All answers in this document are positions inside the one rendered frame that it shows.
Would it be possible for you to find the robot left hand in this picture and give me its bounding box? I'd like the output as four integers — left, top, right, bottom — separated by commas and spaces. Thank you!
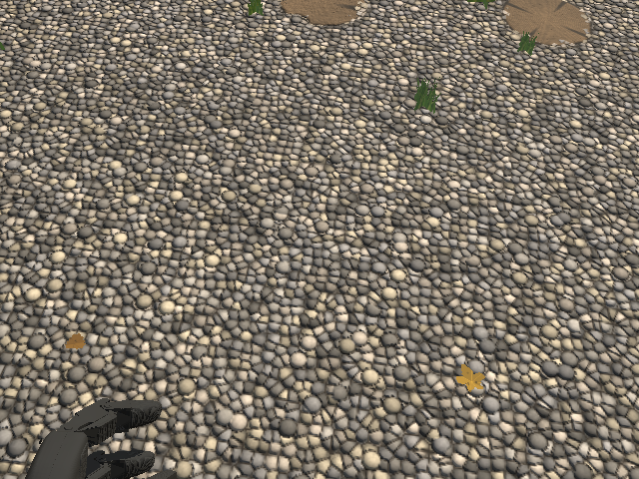
25, 398, 177, 479

